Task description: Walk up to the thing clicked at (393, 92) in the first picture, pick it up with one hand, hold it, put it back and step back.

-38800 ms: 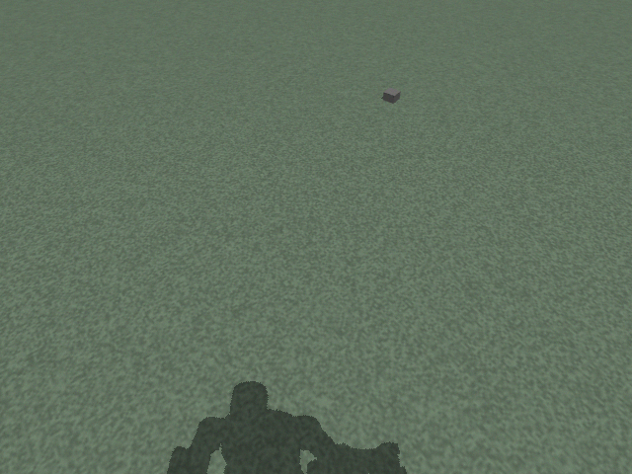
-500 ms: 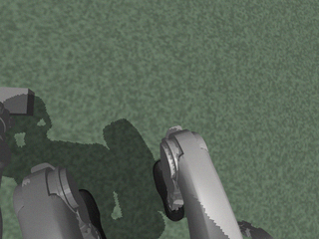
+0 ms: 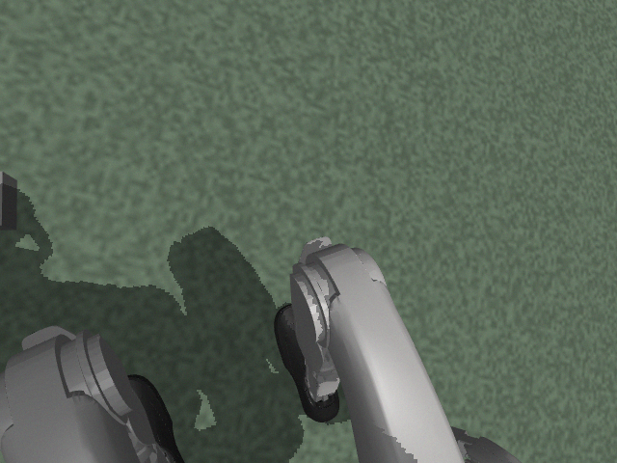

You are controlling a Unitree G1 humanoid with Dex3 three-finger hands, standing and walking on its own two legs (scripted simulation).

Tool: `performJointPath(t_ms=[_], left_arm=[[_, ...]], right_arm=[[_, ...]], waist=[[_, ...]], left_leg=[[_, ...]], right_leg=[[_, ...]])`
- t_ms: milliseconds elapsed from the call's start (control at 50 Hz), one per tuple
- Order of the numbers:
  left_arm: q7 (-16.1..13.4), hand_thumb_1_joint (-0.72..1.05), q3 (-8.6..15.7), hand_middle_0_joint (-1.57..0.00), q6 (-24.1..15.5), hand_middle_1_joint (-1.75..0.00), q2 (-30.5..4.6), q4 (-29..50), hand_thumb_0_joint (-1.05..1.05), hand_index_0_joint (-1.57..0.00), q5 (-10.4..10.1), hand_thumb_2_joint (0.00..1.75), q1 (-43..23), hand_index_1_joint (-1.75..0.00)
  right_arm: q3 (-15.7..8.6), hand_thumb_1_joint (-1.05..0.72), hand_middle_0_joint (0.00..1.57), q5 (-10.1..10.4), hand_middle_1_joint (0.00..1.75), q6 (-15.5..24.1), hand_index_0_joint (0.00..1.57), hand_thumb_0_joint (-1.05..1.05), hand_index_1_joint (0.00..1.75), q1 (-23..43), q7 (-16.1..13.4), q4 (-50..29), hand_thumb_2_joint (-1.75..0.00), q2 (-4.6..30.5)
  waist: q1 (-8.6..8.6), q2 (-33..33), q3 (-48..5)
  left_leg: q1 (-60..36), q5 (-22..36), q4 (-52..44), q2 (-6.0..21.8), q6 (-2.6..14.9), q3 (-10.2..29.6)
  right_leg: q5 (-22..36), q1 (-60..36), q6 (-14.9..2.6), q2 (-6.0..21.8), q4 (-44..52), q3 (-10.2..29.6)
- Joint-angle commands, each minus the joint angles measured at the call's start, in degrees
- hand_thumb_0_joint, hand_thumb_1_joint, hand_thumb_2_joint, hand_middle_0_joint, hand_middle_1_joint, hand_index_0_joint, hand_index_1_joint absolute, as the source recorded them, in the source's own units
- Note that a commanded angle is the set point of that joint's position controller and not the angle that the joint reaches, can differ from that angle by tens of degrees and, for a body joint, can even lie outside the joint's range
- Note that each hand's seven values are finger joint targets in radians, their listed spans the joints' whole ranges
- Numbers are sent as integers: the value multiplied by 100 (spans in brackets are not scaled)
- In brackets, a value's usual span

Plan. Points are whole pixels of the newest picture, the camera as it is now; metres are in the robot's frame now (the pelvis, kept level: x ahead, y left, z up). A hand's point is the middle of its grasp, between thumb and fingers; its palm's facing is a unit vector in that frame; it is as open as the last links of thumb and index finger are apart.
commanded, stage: rise first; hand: left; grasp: from above
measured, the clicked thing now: out of the picture +0.49 +0.30 -0.31
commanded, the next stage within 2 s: none
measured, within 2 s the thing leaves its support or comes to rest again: neither
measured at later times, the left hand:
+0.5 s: hand out of the picture +0.45 +0.32 -0.20, palm faces +0.03 -0.45 -0.89, open 14.1 cm
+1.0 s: hand out of the picture +0.45 +0.32 -0.21, palm faces +0.02 -0.46 -0.89, open 14.1 cm
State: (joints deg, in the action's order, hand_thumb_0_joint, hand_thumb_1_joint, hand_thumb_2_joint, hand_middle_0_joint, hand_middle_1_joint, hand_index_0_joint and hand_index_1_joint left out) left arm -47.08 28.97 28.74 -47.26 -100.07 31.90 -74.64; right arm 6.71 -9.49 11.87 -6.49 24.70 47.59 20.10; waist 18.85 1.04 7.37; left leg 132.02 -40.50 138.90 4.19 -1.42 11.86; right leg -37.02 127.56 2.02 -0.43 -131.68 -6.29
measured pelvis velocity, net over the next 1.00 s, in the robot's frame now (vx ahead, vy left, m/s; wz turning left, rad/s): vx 0.00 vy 0.00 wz -0.03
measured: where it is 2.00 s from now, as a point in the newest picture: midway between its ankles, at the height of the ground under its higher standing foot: (241, 418)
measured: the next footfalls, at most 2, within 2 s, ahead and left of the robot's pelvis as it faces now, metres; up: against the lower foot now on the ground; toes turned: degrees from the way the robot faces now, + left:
none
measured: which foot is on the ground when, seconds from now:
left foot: down 0.00-1.00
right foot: down 0.00-1.00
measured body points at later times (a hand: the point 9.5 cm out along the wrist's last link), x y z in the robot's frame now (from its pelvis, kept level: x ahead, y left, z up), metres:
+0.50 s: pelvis +0.00 +0.00 +0.00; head +0.30 +0.07 +0.33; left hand +0.46 +0.33 -0.15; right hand -0.01 -0.26 -0.08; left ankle +0.07 +0.14 -0.30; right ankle +0.11 -0.12 -0.30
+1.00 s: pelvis +0.00 +0.00 +0.00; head +0.30 +0.08 +0.33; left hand +0.45 +0.34 -0.16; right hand +0.00 -0.26 -0.07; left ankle +0.07 +0.14 -0.30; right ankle +0.11 -0.12 -0.30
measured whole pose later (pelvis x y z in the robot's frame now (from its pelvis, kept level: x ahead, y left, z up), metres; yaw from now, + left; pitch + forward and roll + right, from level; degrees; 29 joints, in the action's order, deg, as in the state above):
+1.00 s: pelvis +0.00 +0.00 +0.00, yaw -2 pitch +32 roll -12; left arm -47.2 26.1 30.9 -51.4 -98.4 29.6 -76.6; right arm 10.6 -8.2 10.8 -7.7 27.2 44.5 20.7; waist 20.9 2.8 9.0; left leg 132.4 -41.4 139.9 4.0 -1.6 13.7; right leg -37.4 127.1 2.2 -0.7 -131.4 -7.8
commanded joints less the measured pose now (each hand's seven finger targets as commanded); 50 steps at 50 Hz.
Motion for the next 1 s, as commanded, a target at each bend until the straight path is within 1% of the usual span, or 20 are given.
performJointPath(t_ms=[0, 40, 80, 120, 200, 240, 300, 380, 460, 500, 520, 560, 660, 680, 720, 740, 860, 900, 940, 980], left_arm=[[-214, -50, -280, -9, 9, -101, -1157, 659, 0, -8, 50, 99, -1685, -102], [-273, -52, -190, -9, -7, -100, -1236, 598, 0, -8, 25, 100, -1688, -101], [-295, -58, -243, -9, 33, -96, -1239, 718, 0, -5, 8, 106, -1730, -100], [-298, -51, -264, -9, 55, -100, -1215, 674, 0, -7, -5, 100, -1734, -102], [-356, -53, -297, -9, 98, -99, -1346, 788, 0, -6, 51, 101, -1846, -102], [-387, -55, -202, -9, 80, -98, -1439, 717, 0, -6, 66, 103, -1786, -101], [-372, -54, -325, -8, 102, -99, -1384, 739, 0, -6, 29, 102, -1818, -102], [-368, -55, -283, -8, 122, -98, -1396, 676, 0, -6, -68, 103, -1813, -101], [-301, -54, -411, -8, 141, -100, -1346, 603, 0, -6, -84, 101, -1839, -102], [-328, -54, -344, -8, 140, -100, -1537, 685, 0, -6, -31, 101, -1973, -102], [-308, -54, -430, -8, 155, -99, -1503, 725, 0, -6, -38, 101, -2003, -102], [-308, -55, -408, -8, 161, -99, -1606, 702, 0, -6, 35, 103, -1902, -102], [-289, -54, -447, -8, 184, -101, -1641, 780, 0, -6, -20, 101, -1917, -103], [-312, -54, -356, -8, 182, -100, -1718, 827, 0, -6, -5, 101, -1969, -102], [-296, -55, -343, -8, 227, -99, -1661, 725, 0, -6, 0, 102, -1811, -101], [-269, -55, -450, -8, 245, -99, -1564, 758, 0, -6, -18, 102, -1839, -102], [-229, -55, -424, -8, 195, -98, -1488, 769, 0, -6, -42, 102, -1784, -101], [-174, -55, -535, -8, 192, -99, -1377, 760, 0, -6, -66, 103, -1762, -102], [-198, -54, -494, -9, 179, -98, -1509, 781, 0, -6, -46, 102, -1866, -101], [-164, -55, -564, -8, 169, -99, -1446, 800, 0, -6, -52, 102, -1853, -101]], right_arm=[[-302, -91, 20, 3, 30, -25, 20, 0, 30, -1472, 115, 166, -90, 1652], [-313, -91, 20, 32, 30, -43, 20, 0, 30, -1647, 140, 264, -90, 1703], [-288, -91, 20, 15, 30, -51, 20, 0, 30, -1571, 187, 186, -90, 1718], [-236, -91, 20, 68, 30, -85, 20, 0, 30, -1590, 196, 110, -90, 1710], [-268, -91, 20, 39, 30, -110, 20, 0, 30, -1502, 245, 165, -90, 1789], [-231, -91, 20, 68, 30, -129, 20, 0, 30, -1586, 253, 105, -90, 1790], [-182, -91, 20, 47, 30, -139, 20, 0, 30, -1546, 281, 64, -90, 1764], [-162, -90, 20, 97, 30, -137, 20, 0, 30, -1659, 295, 49, -90, 1823], [-92, -91, 20, 89, 30, -169, 20, 0, 30, -1657, 306, -41, -90, 1808], [-90, -91, 20, 101, 30, -148, 20, 0, 30, -1658, 294, -1, -90, 1817], [-63, -91, 20, 87, 30, -151, 20, 0, 30, -1614, 299, 23, -90, 1820], [-73, -91, 20, 105, 30, -149, 20, 0, 30, -1622, 291, -2, -90, 1834], [-43, -91, 20, 87, 30, -136, 20, 0, 30, -1583, 288, 1, -90, 1836], [-78, -91, 20, 121, 30, -138, 20, 0, 30, -1634, 293, -5, -90, 1859], [-52, -91, 20, 153, 30, -139, 20, 0, 30, -1608, 314, -112, -90, 1844], [-47, -91, 20, 140, 30, -137, 20, 0, 30, -1574, 315, -82, -90, 1839], [-41, -91, 20, 156, 30, -157, 20, 0, 30, -1672, 303, -84, -90, 1824], [-5, -91, 20, 128, 30, -153, 20, 0, 30, -1673, 286, -102, -90, 1794], [-12, -91, 20, 125, 30, -143, 20, 0, 30, -1629, 264, -41, -90, 1830], [-11, -91, 20, 103, 30, -133, 20, 0, 30, -1603, 246, -11, -90, 1826]], waist=[[409, -1820, -3988], [363, -1930, -4179], [363, -2114, -4125], [376, -2166, -4204], [433, -2236, -4001], [413, -2267, -4082], [509, -2145, -3995], [480, -2263, -4095], [552, -2137, -4001], [530, -2181, -4076], [568, -2172, -3993], [547, -2200, -4007], [575, -2111, -3871], [499, -2257, -4030], [468, -2337, -4112], [532, -2351, -3998], [487, -2337, -4073], [570, -2231, -3957], [532, -2321, -3980], [571, -2337, -3847]], left_leg=[[-2497, 1056, -1281, -61, 175, -539], [-2539, 1127, -1310, -41, 145, -519], [-2794, 1207, -1334, -27, 107, -455], [-2845, 1294, -1290, -19, 100, -474], [-2749, 1066, -1342, -35, 130, -432], [-2793, 1077, -1371, -18, 111, -383], [-2660, 1081, -1308, -45, 145, -419], [-2789, 1161, -1316, -15, 104, -364], [-2603, 1234, -1273, -44, 134, -400], [-2617, 1214, -1233, -39, 156, -404], [-2529, 1163, -1208, -62, 171, -435], [-2631, 1115, -1261, -54, 160, -369], [-2498, 1078, -1257, -72, 198, -401], [-2579, 1092, -1264, -45, 174, -380], [-2808, 1177, -1286, -23, 138, -328], [-2743, 1107, -1275, -32, 146, -319], [-2739, 1272, -1294, -6, 127, -304], [-2705, 1257, -1281, -20, 135, -314], [-2773, 1204, -1323, -11, 131, -300], [-2757, 1147, -1321, -26, 138, -336]], right_leg=[[1424, -2451, -116, -224, 1321, -581], [1502, -2633, -129, -252, 1322, -563], [1586, -2469, -147, -197, 1219, -626], [1662, -2476, -167, -252, 1257, -602], [1498, -2390, -164, -207, 1226, -657], [1494, -2414, -185, -221, 1228, -656], [1522, -2486, -154, -233, 1253, -654], [1577, -2440, -181, -247, 1227, -667], [1681, -2597, -158, -271, 1213, -653], [1671, -2564, -148, -272, 1273, -639], [1662, -2570, -138, -249, 1251, -642], [1581, -2507, -159, -264, 1242, -675], [1589, -2629, -117, -259, 1281, -676], [1573, -2610, -139, -265, 1262, -679], [1619, -2480, -177, -274, 1220, -708], [1570, -2371, -173, -259, 1214, -723], [1697, -2449, -195, -289, 1182, -701], [1688, -2459, -184, -297, 1183, -700], [1639, -2397, -205, -298, 1196, -704], [1613, -2394, -194, -283, 1213, -691]])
